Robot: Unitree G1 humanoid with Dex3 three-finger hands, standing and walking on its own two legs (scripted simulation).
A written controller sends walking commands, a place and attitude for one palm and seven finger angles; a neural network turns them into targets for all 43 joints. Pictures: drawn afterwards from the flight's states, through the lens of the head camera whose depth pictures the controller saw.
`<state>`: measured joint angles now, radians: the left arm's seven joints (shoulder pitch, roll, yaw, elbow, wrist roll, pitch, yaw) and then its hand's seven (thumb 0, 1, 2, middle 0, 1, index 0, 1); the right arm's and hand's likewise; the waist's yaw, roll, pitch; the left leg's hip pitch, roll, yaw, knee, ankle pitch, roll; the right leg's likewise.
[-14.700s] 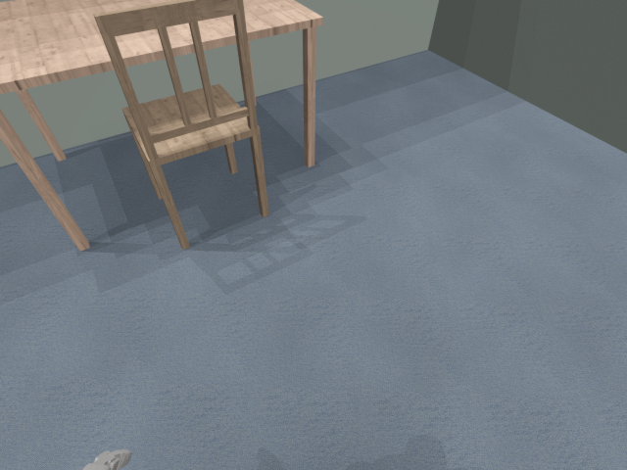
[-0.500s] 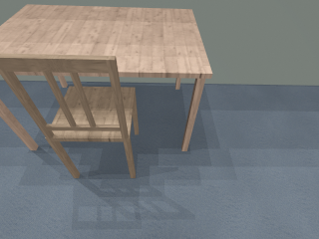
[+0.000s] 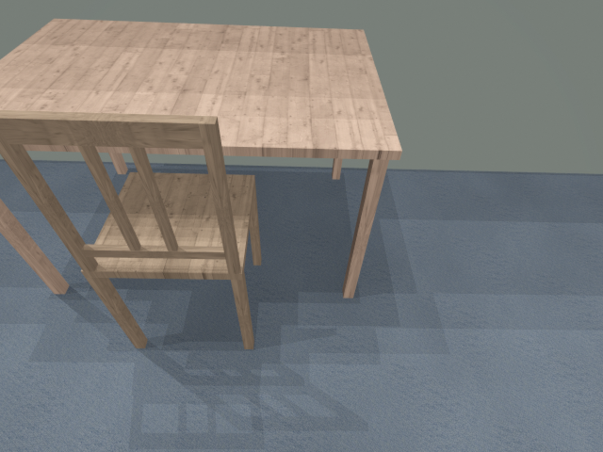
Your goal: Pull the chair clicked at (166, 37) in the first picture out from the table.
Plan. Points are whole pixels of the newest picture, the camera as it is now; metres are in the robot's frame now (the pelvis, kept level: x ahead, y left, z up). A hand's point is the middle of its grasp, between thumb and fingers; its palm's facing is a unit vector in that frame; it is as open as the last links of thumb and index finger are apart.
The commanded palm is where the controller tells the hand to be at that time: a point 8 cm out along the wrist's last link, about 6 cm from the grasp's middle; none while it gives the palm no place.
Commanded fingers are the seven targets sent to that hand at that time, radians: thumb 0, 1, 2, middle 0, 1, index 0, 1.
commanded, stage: shuffle to correct the standing spot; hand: left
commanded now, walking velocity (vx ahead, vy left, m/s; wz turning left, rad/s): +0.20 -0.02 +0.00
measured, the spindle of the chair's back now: (113, 202) +0.58 +0.43 -0.07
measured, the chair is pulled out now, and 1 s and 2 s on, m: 0.00 0.00 0.00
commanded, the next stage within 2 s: come to a stop and stand still in 0.50 s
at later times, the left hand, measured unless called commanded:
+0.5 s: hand (193, 441) +0.17 +0.18 -0.17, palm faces +0.03 -0.97 -0.25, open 7.3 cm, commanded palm none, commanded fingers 0.00 0.90 0.90 -0.20 -0.30 -0.20 -0.30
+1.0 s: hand out of the picture +0.16 +0.13 -0.19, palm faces +0.13 -0.97 -0.19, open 7.3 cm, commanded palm none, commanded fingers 0.00 0.90 0.90 -0.20 -0.30 -0.20 -0.30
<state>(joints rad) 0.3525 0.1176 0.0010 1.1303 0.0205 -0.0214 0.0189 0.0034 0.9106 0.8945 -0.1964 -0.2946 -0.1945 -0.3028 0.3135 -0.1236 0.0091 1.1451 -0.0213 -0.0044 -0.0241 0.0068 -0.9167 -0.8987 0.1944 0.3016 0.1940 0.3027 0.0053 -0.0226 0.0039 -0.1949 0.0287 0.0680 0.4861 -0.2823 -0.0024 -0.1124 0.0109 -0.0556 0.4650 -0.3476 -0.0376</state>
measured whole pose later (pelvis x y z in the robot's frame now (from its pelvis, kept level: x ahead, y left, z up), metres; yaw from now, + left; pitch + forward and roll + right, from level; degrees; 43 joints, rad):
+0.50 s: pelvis +0.11 -0.03 -0.01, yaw +2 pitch +0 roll +1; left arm 0.19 0.21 0.06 1.01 0.03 -0.05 -0.01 0.02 0.94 0.89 -0.19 -0.29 -0.19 -0.30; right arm 0.47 -0.09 -0.01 1.17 -0.03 -0.03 -0.02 0.00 -0.91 -0.90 0.20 0.30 0.20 0.30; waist -0.03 0.01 0.08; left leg -0.06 0.05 0.06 0.52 -0.45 -0.02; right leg -0.42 -0.07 -0.10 0.61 -0.22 -0.04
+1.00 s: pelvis +0.17 -0.04 -0.01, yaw +3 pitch -1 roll +2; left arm 0.28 0.15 0.02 1.05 0.02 0.01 0.03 0.00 0.92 0.89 -0.20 -0.29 -0.20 -0.30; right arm 0.10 -0.12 -0.01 0.97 -0.02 0.02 -0.02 0.00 -0.91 -0.90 0.19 0.30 0.19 0.30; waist 0.05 -0.03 0.09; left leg -0.33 0.03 0.11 0.54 -0.18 0.01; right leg -0.29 -0.05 -0.07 0.64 -0.33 -0.01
